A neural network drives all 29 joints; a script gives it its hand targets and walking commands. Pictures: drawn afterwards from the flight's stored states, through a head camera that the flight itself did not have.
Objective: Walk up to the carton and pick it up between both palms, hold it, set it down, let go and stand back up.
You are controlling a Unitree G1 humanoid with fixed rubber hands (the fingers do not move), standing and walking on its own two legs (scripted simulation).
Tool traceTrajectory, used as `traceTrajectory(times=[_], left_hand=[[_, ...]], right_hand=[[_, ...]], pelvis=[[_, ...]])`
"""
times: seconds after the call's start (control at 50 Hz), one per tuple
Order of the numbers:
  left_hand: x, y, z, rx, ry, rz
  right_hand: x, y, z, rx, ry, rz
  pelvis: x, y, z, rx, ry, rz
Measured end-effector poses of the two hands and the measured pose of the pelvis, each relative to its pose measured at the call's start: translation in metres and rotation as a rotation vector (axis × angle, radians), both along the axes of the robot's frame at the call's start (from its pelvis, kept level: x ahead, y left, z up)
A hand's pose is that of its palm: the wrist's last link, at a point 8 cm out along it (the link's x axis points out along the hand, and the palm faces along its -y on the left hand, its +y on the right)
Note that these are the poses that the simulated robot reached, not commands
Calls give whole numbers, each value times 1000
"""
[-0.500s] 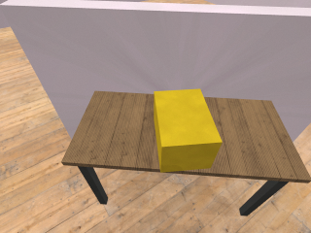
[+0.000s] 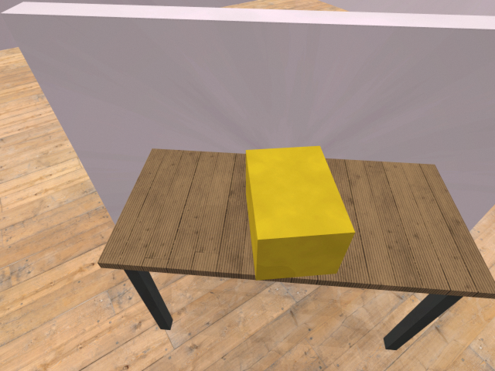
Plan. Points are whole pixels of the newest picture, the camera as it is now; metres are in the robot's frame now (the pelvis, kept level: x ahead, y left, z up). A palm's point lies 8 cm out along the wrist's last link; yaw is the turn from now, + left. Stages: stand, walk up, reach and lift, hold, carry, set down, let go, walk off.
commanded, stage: stand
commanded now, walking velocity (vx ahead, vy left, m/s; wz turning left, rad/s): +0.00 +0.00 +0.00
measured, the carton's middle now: (289, 209) +0.54 -0.07 -0.12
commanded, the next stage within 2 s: walk up in 0.24 s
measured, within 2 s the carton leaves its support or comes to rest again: neither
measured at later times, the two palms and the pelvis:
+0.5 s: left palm out of the picture +0.08 +0.31 -0.11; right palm out of the picture +0.09 -0.32 -0.10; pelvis +0.00 +0.00 +0.00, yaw -1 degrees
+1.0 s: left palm out of the picture +0.15 +0.24 -0.10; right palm out of the picture +0.15 -0.41 -0.13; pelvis +0.08 -0.08 -0.02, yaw -2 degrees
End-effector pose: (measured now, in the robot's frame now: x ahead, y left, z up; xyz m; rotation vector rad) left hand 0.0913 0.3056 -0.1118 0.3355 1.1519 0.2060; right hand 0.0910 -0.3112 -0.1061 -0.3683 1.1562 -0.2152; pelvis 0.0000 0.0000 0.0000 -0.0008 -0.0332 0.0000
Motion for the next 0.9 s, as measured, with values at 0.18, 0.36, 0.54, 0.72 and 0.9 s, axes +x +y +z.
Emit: traceTrajectory(times=[0.18, 0.36, 0.54, 0.72, 0.9], left_hand=[[-3, 0, 2, 8, 9, 1], [-12, 1, 0, 11, 36, 13], [-10, 4, -1, 9, 59, -28], [31, -24, 3, 57, 44, -106], [48, -69, 9, 79, -25, -48]], right_hand=[[2, -3, 0, -1, -1, 2], [-1, -5, -1, 4, 9, -1], [-14, -27, 4, -36, -35, -39], [-39, -118, 5, -134, 27, -117], [24, -117, -17, -26, 14, -40]], pelvis=[[-1, -1, 0, 0, 4, -7], [0, -2, 0, 0, 6, -3], [5, -9, -5, 11, 1, -29], [35, -59, -21, 22, -14, -78], [67, -86, -20, -6, -25, -53]])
